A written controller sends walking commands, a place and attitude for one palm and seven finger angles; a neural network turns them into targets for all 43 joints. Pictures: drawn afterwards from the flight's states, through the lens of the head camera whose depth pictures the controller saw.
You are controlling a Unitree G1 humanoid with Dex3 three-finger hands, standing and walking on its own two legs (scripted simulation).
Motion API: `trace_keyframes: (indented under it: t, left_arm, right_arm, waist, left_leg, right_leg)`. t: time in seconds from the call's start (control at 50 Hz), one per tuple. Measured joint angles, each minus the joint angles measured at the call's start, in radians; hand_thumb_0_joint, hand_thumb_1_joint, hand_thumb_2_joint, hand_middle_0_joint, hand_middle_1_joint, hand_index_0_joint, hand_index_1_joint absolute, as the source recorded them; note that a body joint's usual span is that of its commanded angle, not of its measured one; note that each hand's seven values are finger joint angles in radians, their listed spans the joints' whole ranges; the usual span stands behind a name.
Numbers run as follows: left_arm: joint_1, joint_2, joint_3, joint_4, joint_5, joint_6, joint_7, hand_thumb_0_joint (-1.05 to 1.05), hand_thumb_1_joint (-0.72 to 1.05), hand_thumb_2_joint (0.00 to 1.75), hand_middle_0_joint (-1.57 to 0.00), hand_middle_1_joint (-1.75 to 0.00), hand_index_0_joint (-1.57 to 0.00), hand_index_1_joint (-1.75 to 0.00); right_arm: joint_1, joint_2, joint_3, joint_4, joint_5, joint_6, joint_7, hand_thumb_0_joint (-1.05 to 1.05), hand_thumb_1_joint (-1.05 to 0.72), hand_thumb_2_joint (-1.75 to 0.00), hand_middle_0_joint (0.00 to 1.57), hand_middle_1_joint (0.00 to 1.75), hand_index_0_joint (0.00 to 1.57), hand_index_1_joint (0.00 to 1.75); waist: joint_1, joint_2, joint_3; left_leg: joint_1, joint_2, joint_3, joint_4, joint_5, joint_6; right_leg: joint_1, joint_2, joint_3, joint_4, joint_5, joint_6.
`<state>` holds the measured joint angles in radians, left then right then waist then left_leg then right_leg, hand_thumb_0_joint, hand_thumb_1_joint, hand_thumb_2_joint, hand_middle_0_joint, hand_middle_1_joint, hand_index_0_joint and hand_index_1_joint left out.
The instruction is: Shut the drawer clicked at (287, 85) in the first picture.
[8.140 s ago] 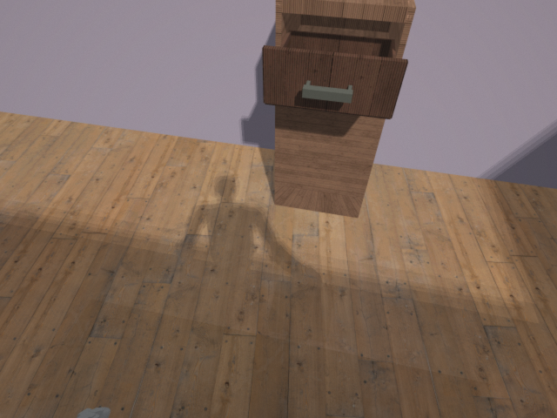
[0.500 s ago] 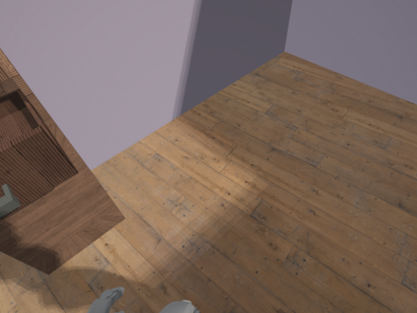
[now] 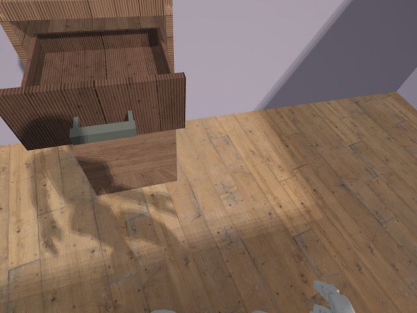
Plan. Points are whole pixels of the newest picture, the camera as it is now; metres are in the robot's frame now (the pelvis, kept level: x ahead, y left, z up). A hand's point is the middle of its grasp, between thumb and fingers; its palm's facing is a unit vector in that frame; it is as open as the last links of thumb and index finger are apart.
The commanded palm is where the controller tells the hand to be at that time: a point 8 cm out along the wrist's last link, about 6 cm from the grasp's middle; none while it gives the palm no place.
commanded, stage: turn to face it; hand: left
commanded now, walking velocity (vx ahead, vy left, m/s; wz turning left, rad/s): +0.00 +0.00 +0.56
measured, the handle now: (104, 125) +0.45 +0.29 +0.05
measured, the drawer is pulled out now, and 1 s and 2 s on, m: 0.28 0.28 0.28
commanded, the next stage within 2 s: take the last steps up to it in 0.56 s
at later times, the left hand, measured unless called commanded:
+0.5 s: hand out of the picture +0.10 +0.20 -0.13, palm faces +0.20 -0.94 -0.27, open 7.4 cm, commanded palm none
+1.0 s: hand out of the picture -0.15 +0.12 -0.16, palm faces +0.45 -0.87 -0.19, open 7.4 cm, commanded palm none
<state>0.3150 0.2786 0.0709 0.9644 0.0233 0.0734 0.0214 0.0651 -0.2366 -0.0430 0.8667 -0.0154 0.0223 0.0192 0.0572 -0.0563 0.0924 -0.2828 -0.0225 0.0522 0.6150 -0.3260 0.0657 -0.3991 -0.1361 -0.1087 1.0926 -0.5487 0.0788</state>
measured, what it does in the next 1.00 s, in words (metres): steps on the spot, turning left: right foot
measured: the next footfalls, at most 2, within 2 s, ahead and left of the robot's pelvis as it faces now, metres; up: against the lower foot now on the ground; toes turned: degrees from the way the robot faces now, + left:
right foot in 0.52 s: +0.05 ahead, -0.12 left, +0.00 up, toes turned +12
left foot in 1.02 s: -0.04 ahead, +0.11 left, +0.00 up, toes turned +24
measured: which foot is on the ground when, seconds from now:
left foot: down 0.00-0.52, up 0.54-1.00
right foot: up 0.00-0.50, down 0.52-1.00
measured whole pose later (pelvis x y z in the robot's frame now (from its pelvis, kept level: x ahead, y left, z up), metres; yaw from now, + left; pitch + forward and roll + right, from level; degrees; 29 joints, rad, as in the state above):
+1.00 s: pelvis -0.02 -0.01 +0.01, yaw +20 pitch +0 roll -1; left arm 0.46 0.17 0.04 1.10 0.03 -0.02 0.01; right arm 0.22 -0.20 -0.06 1.02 -0.03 0.01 0.01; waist 0.07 -0.01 -0.02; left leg -0.21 0.05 0.07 0.56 -0.37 -0.01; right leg -0.17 -0.05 -0.13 0.43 -0.25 -0.01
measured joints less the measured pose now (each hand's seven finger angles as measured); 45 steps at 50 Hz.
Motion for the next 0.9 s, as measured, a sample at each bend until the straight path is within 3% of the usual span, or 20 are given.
trace_keyframes:
  t: [0.08, 0.22, 0.38, 0.48, 0.52, 0.54, 0.58, 0.62, 0.7, 0.8, 0.9]
  left_arm:
    - [-0.052, -0.001, 0.001, -0.023, 0.0, -0.009, -0.009, 0.01, 0.91, 0.89, -0.2, -0.29, -0.2, -0.3]
    - [-0.134, -0.016, -0.006, -0.064, 0.0, -0.024, -0.006, 0.0, 0.9, 0.89, -0.2, -0.29, -0.2, -0.3]
    - [-0.198, -0.045, -0.017, -0.077, -0.009, -0.021, 0.002, 0.0, 0.9, 0.89, -0.2, -0.3, -0.2, -0.3]
    - [-0.212, -0.074, -0.029, -0.087, -0.017, -0.035, 0.005, 0.0, 0.9, 0.89, -0.2, -0.3, -0.2, -0.3]
    - [-0.204, -0.081, -0.036, -0.091, -0.019, -0.05, 0.007, 0.0, 0.9, 0.89, -0.2, -0.3, -0.2, -0.3]
    - [-0.199, -0.087, -0.037, -0.087, -0.016, -0.061, 0.01, 0.0, 0.9, 0.89, -0.2, -0.3, -0.2, -0.3]
    - [-0.185, -0.103, -0.046, -0.077, -0.009, -0.066, 0.01, 0.0, 0.9, 0.89, -0.2, -0.3, -0.2, -0.3]
    - [-0.163, -0.116, -0.051, -0.068, -0.009, -0.064, 0.009, 0.0, 0.9, 0.89, -0.2, -0.3, -0.2, -0.3]
    - [-0.12, -0.134, -0.051, -0.042, -0.009, -0.063, 0.007, 0.0, 0.9, 0.89, -0.2, -0.3, -0.2, -0.3]
    - [-0.047, -0.133, -0.039, -0.004, -0.002, -0.084, 0.005, 0.0, 0.91, 0.89, -0.2, -0.3, -0.2, -0.3]
    - [0.051, -0.118, -0.035, 0.056, 0.011, -0.099, -0.005, 0.0, 0.91, 0.89, -0.2, -0.3, -0.2, -0.3]
  right_arm:
    - [0.03, 0.016, 0.011, 0.005, -0.001, 0.002, -0.01, 0.0, -0.91, -0.9, 0.2, 0.3, 0.2, 0.3]
    - [0.107, 0.045, 0.014, 0.031, -0.002, 0.006, -0.01, 0.01, -0.91, -0.9, 0.2, 0.3, 0.21, 0.3]
    - [0.208, 0.052, 0.002, 0.073, -0.012, 0.014, -0.019, 0.01, -0.91, -0.9, 0.2, 0.3, 0.21, 0.3]
    - [0.249, 0.037, -0.007, 0.103, -0.015, 0.024, -0.023, 0.01, -0.91, -0.9, 0.2, 0.3, 0.21, 0.3]
    - [0.265, 0.034, -0.011, 0.113, -0.009, 0.025, -0.022, 0.01, -0.91, -0.9, 0.2, 0.3, 0.21, 0.3]
    - [0.265, 0.029, -0.013, 0.12, -0.003, 0.025, -0.021, 0.01, -0.91, -0.9, 0.2, 0.3, 0.21, 0.3]
    - [0.259, 0.02, -0.023, 0.128, -0.002, 0.035, -0.023, 0.01, -0.91, -0.9, 0.2, 0.3, 0.21, 0.3]
    - [0.256, 0.014, -0.032, 0.132, -0.007, 0.045, -0.022, 0.01, -0.91, -0.9, 0.2, 0.3, 0.2, 0.3]
    - [0.242, 0.001, -0.042, 0.144, -0.01, 0.054, -0.015, 0.01, -0.91, -0.9, 0.2, 0.3, 0.2, 0.3]
    - [0.233, 0.001, -0.043, 0.164, -0.022, 0.052, -0.005, 0.01, -0.91, -0.9, 0.19, 0.3, 0.2, 0.3]
    - [0.201, 0.013, -0.036, 0.171, -0.022, 0.035, 0.001, 0.01, -0.91, -0.9, 0.19, 0.3, 0.2, 0.3]
  waist:
    - [-0.013, 0.016, -0.011]
    - [-0.046, 0.029, -0.027]
    - [-0.1, 0.055, -0.037]
    - [-0.118, 0.085, -0.042]
    - [-0.114, 0.085, -0.053]
    - [-0.108, 0.093, -0.054]
    - [-0.112, 0.113, -0.048]
    - [-0.115, 0.114, -0.049]
    - [-0.107, 0.115, -0.056]
    - [-0.072, 0.103, -0.081]
    - [-0.023, 0.075, -0.104]
  left_leg:
    - [0.045, -0.014, -0.049, -0.093, 0.057, 0.006]
    - [0.077, -0.05, -0.115, -0.173, 0.113, 0.019]
    - [0.065, -0.081, -0.168, -0.183, 0.134, 0.009]
    - [0.034, -0.091, -0.198, -0.16, 0.136, -0.015]
    - [0.009, -0.103, -0.204, -0.124, 0.123, -0.03]
    - [-0.01, -0.097, -0.2, -0.087, 0.1, -0.04]
    - [-0.065, -0.086, -0.179, 0.076, -0.063, -0.064]
    - [-0.122, -0.075, -0.145, 0.265, -0.124, -0.081]
    - [-0.181, -0.018, -0.116, 0.494, -0.052, -0.102]
    - [-0.147, 0.056, -0.099, 0.467, 0.01, -0.11]
    - [-0.056, 0.09, -0.042, 0.239, -0.054, -0.097]
  right_leg:
    - [-0.08, 0.017, 0.06, 0.085, 0.128, 0.015]
    - [-0.1, 0.036, 0.111, 0.018, 0.2, 0.032]
    - [-0.032, 0.087, 0.109, -0.14, 0.134, 0.019]
    - [0.073, 0.126, 0.105, -0.364, 0.157, -0.007]
    - [0.152, 0.128, 0.102, -0.533, 0.255, -0.019]
    - [0.171, 0.134, 0.096, -0.572, 0.245, -0.059]
    - [0.172, 0.141, 0.075, -0.558, 0.246, -0.107]
    - [0.189, 0.127, 0.054, -0.568, 0.257, -0.122]
    - [0.22, 0.11, 0.018, -0.606, 0.28, -0.122]
    - [0.238, 0.1, -0.018, -0.648, 0.299, -0.119]
    - [0.243, 0.092, -0.025, -0.692, 0.32, -0.111]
